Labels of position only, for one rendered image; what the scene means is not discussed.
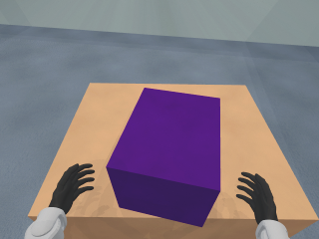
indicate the right robot hand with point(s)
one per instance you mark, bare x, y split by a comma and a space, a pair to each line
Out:
262, 202

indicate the left robot hand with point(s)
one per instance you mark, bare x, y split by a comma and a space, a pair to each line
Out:
68, 190

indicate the pedestal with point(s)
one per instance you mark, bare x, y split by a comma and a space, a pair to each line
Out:
246, 145

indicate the carton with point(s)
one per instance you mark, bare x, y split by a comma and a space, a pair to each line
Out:
167, 160

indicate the robot left forearm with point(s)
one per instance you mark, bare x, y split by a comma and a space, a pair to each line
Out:
50, 224

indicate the robot right forearm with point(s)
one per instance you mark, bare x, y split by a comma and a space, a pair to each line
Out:
271, 229

